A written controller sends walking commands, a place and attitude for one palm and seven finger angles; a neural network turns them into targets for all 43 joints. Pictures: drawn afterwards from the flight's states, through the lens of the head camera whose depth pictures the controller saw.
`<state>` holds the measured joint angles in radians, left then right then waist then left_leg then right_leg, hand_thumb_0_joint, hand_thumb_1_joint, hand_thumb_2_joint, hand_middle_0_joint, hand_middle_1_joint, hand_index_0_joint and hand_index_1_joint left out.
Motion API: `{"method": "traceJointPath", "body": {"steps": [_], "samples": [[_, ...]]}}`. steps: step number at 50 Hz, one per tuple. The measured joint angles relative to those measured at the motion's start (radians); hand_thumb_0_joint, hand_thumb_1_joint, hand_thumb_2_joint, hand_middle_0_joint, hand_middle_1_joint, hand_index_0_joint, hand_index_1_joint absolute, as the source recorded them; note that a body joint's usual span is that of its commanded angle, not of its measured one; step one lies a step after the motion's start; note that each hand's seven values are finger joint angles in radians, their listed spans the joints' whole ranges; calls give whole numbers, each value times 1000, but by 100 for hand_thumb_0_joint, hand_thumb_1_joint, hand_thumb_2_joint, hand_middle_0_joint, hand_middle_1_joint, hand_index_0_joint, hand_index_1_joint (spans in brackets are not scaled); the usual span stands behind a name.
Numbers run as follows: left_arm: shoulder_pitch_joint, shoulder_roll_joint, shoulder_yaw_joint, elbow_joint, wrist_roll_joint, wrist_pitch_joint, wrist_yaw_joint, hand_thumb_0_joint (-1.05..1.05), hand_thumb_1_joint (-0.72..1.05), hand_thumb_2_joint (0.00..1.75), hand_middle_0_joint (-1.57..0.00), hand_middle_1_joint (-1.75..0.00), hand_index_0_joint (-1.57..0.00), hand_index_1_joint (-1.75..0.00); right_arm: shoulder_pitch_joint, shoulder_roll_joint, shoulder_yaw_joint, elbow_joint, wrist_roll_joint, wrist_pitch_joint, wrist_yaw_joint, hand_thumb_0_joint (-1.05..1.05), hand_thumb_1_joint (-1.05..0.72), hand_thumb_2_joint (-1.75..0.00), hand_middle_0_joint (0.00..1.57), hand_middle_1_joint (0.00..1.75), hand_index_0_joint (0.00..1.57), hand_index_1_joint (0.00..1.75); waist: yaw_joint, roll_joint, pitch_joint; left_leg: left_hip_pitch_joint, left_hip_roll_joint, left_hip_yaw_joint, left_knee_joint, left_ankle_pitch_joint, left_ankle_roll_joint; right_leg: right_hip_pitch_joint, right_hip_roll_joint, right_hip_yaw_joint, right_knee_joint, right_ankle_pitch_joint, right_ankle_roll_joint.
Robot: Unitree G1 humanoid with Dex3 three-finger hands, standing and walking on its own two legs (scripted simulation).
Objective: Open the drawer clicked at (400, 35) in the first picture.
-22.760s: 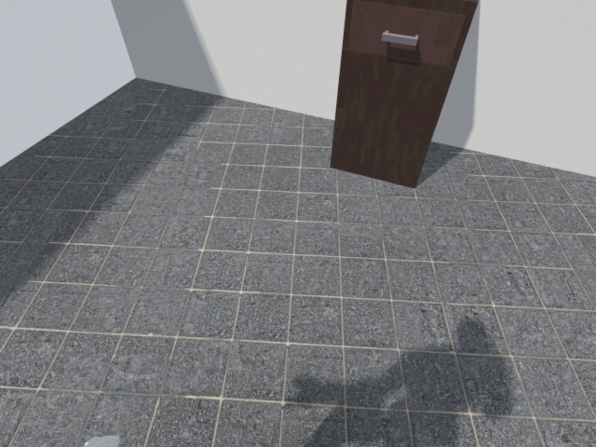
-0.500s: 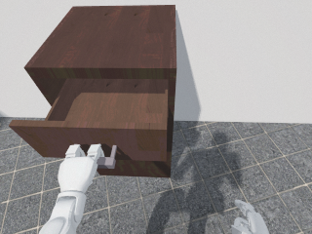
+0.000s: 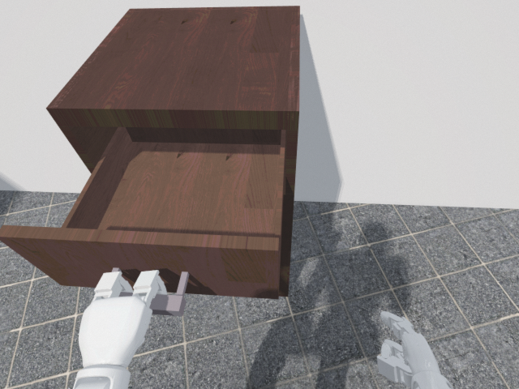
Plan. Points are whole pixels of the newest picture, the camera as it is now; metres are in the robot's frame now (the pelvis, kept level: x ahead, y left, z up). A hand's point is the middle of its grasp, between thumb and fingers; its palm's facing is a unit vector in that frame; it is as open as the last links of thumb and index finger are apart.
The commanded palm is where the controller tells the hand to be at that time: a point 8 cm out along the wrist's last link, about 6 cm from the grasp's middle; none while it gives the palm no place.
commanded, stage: pull the drawer open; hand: left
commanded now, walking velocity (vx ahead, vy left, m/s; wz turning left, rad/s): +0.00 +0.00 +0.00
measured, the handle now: (145, 289) +0.27 +0.20 +0.01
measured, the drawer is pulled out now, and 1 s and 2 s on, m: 0.24 0.30 0.30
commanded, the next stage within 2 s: open the thumb to release the handle in 0.72 s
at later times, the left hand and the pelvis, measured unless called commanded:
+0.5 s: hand (121, 374) +0.15 +0.21 -0.01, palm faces -0.02 -0.10 -1.00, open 5.9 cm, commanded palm +0.11 +0.22 +0.04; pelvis -0.01 -0.01 -0.02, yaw +0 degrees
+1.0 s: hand (122, 371) +0.15 +0.21 -0.01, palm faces +0.01 -0.08 -1.00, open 6.3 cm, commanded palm +0.12 +0.21 +0.04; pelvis -0.01 -0.01 -0.02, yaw +1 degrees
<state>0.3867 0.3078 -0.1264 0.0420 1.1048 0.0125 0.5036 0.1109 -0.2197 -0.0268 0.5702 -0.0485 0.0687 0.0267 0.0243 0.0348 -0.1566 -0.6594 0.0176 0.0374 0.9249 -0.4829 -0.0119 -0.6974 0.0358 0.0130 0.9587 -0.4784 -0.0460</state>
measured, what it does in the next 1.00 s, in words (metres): stands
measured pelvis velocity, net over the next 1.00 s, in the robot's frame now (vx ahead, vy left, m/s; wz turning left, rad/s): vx -0.01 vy -0.01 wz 0.01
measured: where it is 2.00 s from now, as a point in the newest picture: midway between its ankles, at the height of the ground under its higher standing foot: outside the picture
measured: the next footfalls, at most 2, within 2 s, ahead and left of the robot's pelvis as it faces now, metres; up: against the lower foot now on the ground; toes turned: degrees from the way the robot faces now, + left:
none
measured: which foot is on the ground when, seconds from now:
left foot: down 0.00-1.00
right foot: down 0.00-1.00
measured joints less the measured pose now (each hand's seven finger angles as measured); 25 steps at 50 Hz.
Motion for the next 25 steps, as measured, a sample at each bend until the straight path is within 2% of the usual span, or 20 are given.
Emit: {"method": "traceJointPath", "body": {"steps": [15,25], "samples": [[188,22,38,-136,-12,-55,23,5,69,73,-30,-132,-41,-135,8,-5,8,-39,-14,2,28,1,-90,-90,20,30,20,30,10,-12,-8,-42,4,10,50,-22,-5,-51,5,9,61,-23,-6],[241,38,64,-180,-23,-91,26,5,69,74,-29,-131,-40,-134,13,-5,10,-49,-24,8,29,1,-90,-90,20,30,20,30,15,-12,-12,-90,2,8,98,-32,-9,-103,3,8,116,-38,-10]]}}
